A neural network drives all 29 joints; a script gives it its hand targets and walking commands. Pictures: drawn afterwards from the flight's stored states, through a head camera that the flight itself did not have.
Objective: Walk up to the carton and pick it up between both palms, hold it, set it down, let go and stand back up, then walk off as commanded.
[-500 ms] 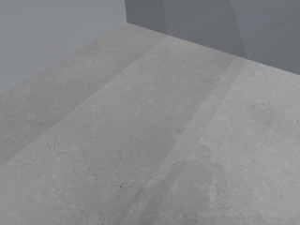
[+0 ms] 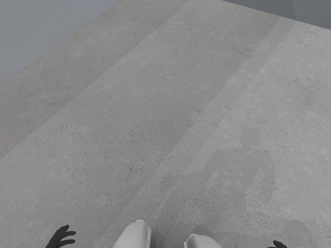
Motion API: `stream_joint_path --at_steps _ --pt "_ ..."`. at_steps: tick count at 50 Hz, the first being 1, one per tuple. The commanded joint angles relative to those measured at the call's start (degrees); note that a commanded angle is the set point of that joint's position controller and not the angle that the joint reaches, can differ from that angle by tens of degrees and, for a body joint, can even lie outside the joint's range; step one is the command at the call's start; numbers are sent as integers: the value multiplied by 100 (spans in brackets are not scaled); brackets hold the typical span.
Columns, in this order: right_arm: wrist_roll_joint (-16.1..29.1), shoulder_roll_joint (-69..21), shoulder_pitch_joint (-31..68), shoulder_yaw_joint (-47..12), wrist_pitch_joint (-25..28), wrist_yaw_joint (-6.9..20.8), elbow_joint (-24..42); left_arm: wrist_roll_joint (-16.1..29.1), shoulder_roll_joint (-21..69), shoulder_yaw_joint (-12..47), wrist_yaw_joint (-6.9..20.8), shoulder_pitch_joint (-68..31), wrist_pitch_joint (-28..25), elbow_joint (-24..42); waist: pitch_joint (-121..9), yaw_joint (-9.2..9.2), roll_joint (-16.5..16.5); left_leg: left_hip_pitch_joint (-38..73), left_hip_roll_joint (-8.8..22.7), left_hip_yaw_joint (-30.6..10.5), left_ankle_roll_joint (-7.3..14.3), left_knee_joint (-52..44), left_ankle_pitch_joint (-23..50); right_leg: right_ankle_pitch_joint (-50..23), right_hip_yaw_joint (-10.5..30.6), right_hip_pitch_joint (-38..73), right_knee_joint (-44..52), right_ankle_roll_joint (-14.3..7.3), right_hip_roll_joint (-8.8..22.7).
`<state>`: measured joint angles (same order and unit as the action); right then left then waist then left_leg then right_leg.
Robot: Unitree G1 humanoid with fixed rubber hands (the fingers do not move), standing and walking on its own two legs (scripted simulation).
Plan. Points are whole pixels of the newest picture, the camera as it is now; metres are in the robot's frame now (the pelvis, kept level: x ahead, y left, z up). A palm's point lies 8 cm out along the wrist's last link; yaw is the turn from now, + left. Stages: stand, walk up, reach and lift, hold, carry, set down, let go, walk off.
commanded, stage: walk up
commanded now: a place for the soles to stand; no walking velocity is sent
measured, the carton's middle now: out of the picture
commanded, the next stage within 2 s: none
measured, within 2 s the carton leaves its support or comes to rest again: neither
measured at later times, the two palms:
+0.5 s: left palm out of the picture +0.00 +0.10 -0.07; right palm out of the picture +0.08 -0.46 -0.16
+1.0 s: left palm out of the picture -0.13 -0.01 -0.10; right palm out of the picture +0.02 -0.58 -0.14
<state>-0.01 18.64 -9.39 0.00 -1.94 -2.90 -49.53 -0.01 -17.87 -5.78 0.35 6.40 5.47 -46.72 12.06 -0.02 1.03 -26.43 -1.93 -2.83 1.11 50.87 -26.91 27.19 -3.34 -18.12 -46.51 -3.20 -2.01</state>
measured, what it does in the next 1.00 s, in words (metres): steps to the right, turning left: left foot, then right foot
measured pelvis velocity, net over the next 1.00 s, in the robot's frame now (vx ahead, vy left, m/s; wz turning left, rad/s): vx -0.16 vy -0.33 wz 0.39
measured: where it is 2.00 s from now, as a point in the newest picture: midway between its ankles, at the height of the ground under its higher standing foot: outside the picture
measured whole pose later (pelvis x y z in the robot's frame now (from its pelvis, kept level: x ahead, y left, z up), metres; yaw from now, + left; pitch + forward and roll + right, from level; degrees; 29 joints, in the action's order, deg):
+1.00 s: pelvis -0.16 -0.33 -0.02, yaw +22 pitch -5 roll +4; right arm 0.0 21.5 -13.4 0.5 -5.0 0.0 -46.7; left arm 0.0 -17.0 -5.1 0.0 2.9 4.3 -45.7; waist 9.5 0.0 1.1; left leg -23.9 -4.2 -10.1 0.6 45.1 -18.1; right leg 31.0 -0.8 -22.7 -61.8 -0.5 -2.4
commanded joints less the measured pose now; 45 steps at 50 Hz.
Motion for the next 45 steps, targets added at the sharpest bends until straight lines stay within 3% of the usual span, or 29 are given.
stream_joint_path --at_steps 1,2,3,4,5,6,7,9,12,13,14,15,16,17,18,19,25,29,31,33,35,36,37,39,40,41,42,43,45 --pt "-94 1264 -1848 691 95 -173 108 -43 -1212 -349 -180 -683 32 939 -1384 237 2467 653 -702 792 8 -520 -702 -8028 -385 1468 2172 3531 367" --pt "-75 1485 -3051 883 105 -242 -217 -27 -1304 -343 -190 -1726 28 1370 -1504 1148 1965 1891 -396 855 345 -1786 -280 -8790 -785 469 449 3640 -69" --pt "-46 1857 -4040 1000 177 -296 -437 -3 -1219 -348 -204 -2327 37 1666 -1810 2122 88 2633 627 783 1003 -4432 1861 -7878 -945 27 -3272 3141 -544" --pt "-101 1899 -2029 933 216 -336 -46 101 -863 -356 -197 -1230 48 1545 -2073 1082 -3112 2960 1612 -2378 1534 -3296 3414 664 770 -1710 -5167 1540 -543" --pt "-170 1889 -499 781 217 -323 399 -39 -872 -256 -134 -428 45 1308 -1777 163 -1781 1747 1882 -3156 1702 -2909 3194 691 1760 -1454 -4874 817 -140" --pt "-149 1839 268 744 206 -325 703 7 -1166 -350 -64 28 29 1082 -1294 -211 -931 273 2045 -2887 1507 -2954 2570 444 1904 -500 -4866 511 250" --pt "-123 1931 639 736 322 -364 879 92 -1461 -440 72 225 49 1225 -1611 -269 -1170 -169 2183 -2872 1461 -3209 1886 428 2389 1 -5158 352 185" --pt "-236 2033 1557 746 408 -422 974 82 -1365 -388 129 764 57 872 -1167 -822 -2012 -959 2055 -2861 950 -2695 2000 835 2970 326 -3040 112 669" --pt "-179 1604 956 648 340 -292 960 44 -1215 -409 105 589 -170 728 -1374 -567 -1499 675 1297 -2105 195 -1251 3325 271 2463 259 1689 -12 911" --pt "-129 1452 880 607 278 -215 859 25 -1209 -386 59 686 -317 498 -1279 -738 -801 262 511 -1273 -227 -230 3222 -977 2337 1015 3050 253 981" --pt "-132 936 497 503 284 -189 929 -47 -1560 -441 -19 617 -335 441 -1089 -595 909 -1060 -377 -690 -433 360 356 -2660 2615 1474 2447 668 1392" --pt "-156 862 -50 444 236 -174 981 -94 -1934 -521 -43 587 -332 529 -1510 -413 2406 -1597 -785 -488 -309 1175 -1186 -3778 2809 1418 2166 561 1819" --pt "-186 1087 -163 612 184 -195 999 -127 -1904 -453 -7 89 -277 716 -1535 -305 1936 -1274 -456 -939 -225 1610 -968 -2574 2987 372 2579 66 2249" --pt "-157 1317 -91 745 152 -170 956 -120 -1984 -501 -1 -449 -280 878 -1040 17 1957 -1376 -600 -999 -185 1948 -595 -2307 3238 -25 2956 243 2255" --pt "-191 1477 230 780 126 -203 922 -57 -2123 -557 -30 -640 -246 885 -688 -111 1887 -1316 -479 -1041 -128 2046 -243 -429 3492 -305 3516 581 2219" --pt "-185 1563 412 794 157 -163 799 -134 -1937 -426 -65 -848 -301 857 -451 -105 1724 -1420 -410 -996 -145 1919 -40 -351 3347 -118 3333 900 1957" --pt "-117 1332 -418 691 139 -20 451 -90 -1337 -407 -185 -81 -379 749 -1437 -242 1199 -1634 -504 -514 -173 1839 451 -3241 1628 2237 2261 1629 1544" --pt "-162 1270 -802 691 84 43 265 -38 -1229 -379 -245 94 -334 637 -1641 -218 2199 -1032 -693 -114 -198 1273 288 -4408 805 2352 2433 2424 1134" --pt "-155 1273 -1214 750 64 52 172 -43 -1278 -398 -263 -295 -289 846 -1751 30 2011 -362 -675 228 -222 804 68 -5227 648 1982 2591 2487 1327" --pt "-187 1443 -1417 778 6 99 69 -71 -1203 -361 -269 -628 -249 989 -1922 280 1267 -218 -203 317 -250 296 337 -5117 881 1909 1915 1497 1690" --pt "-207 1463 -1404 786 -11 167 130 -55 -1255 -374 -259 -683 -230 1006 -1920 353 1054 335 24 438 -29 -53 507 -4286 803 1282 1904 1195 1822" --pt "-217 1580 -1470 843 -48 217 80 -61 -1357 -377 -242 -842 -235 1046 -1669 512 794 875 101 477 51 -136 452 -4206 653 576 1915 1374 1798" --pt "-229 1506 -1818 856 -102 283 17 -117 -1370 -364 -227 -1065 -212 990 -1744 710 829 1317 179 572 71 -403 510 -3402 653 344 2076 1013 1885" --pt "-196 1577 -2355 925 -147 346 -78 -123 -1351 -301 -201 -1421 -182 1006 -1511 1012 453 2060 300 541 496 -1256 649 -2463 255 -463 1452 1274 1550" --pt "-162 1536 -2360 933 -200 378 -123 -67 -1237 -267 -183 -1423 -164 864 -1351 1063 -245 2215 407 151 992 -1934 1252 -1155 66 -833 475 1271 1146" --pt "-195 1765 -1423 893 -198 378 230 24 -1035 -215 -164 -1029 -131 822 -980 762 -2464 1096 1344 -2209 1555 -2888 1530 1165 -19 -1038 -1357 848 321" --pt "-257 1801 -201 706 -207 410 739 109 -932 -185 -230 -704 -95 671 -634 95 -2784 -69 1590 -4329 1975 -3729 566 1220 688 -1251 -2678 515 -289" --pt "-258 1884 447 735 -176 363 992 114 -1060 -210 -185 -608 -93 654 -436 -116 -2164 -1091 1659 -4266 1888 -4088 95 999 1230 -587 -3094 298 -166" --pt "-335 2082 1082 817 -2 186 1236 125 -1544 -351 -89 -395 -195 633 -362 -339 -2097 -2560 1946 -4387 1960 -3635 751 760 2238 705 -3861 161 63"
